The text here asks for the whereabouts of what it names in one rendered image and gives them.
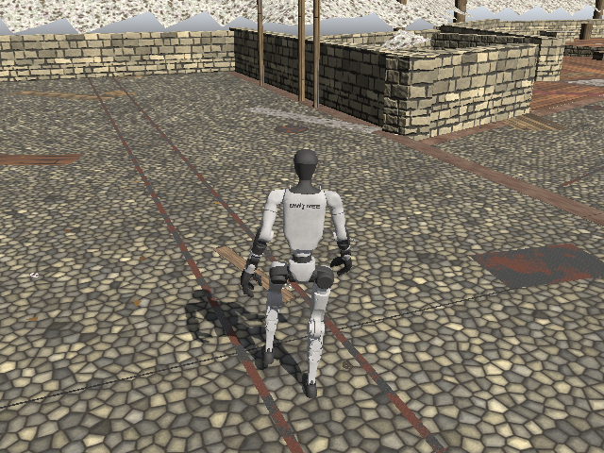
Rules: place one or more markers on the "robot right thigh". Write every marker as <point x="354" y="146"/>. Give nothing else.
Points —
<point x="321" y="287"/>

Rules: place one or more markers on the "robot right upper arm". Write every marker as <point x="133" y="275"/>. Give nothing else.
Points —
<point x="337" y="215"/>

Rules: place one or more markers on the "robot left forearm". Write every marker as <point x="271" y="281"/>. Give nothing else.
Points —
<point x="255" y="254"/>

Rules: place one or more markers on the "robot left hand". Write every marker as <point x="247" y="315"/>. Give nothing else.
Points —
<point x="245" y="277"/>

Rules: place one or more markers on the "robot right hand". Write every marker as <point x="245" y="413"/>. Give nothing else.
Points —
<point x="338" y="261"/>

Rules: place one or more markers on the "robot right forearm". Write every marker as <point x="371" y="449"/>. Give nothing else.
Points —
<point x="344" y="247"/>

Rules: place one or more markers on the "right robot foot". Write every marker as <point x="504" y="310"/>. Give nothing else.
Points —
<point x="311" y="391"/>

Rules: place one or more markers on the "robot left upper arm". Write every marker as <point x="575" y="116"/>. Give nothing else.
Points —
<point x="269" y="215"/>

